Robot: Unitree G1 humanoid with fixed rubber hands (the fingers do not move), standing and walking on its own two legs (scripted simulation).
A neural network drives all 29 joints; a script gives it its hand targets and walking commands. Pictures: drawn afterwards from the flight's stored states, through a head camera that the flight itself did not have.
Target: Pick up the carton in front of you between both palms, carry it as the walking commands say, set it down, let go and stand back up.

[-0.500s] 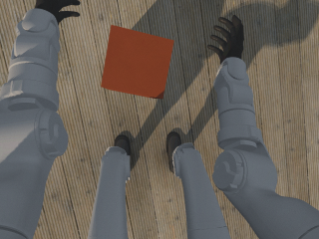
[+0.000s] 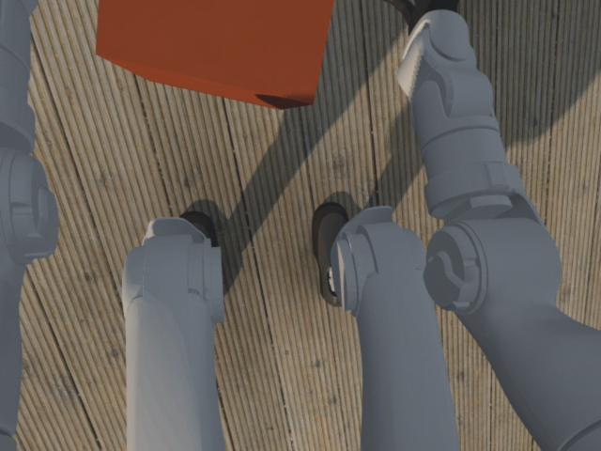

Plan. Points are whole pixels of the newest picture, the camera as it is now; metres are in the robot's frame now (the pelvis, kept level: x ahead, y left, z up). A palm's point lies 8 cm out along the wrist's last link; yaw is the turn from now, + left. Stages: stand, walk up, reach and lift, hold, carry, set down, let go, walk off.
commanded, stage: reach and lift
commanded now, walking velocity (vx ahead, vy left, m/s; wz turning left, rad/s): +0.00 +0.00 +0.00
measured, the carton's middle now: (226, 7) +0.55 +0.07 -0.30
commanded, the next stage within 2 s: none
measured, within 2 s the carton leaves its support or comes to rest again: leaves its support in 1.06 s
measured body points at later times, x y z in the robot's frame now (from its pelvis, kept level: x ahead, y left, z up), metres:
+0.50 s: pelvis +0.01 +0.01 -0.05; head +0.38 +0.07 +0.18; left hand +0.58 +0.23 -0.24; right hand +0.55 -0.12 -0.23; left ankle +0.11 +0.12 -0.39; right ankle +0.13 -0.13 -0.39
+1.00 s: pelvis +0.01 +0.01 -0.05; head +0.37 +0.07 +0.19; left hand +0.58 +0.22 -0.23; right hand +0.56 -0.09 -0.22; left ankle +0.11 +0.12 -0.39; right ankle +0.13 -0.13 -0.39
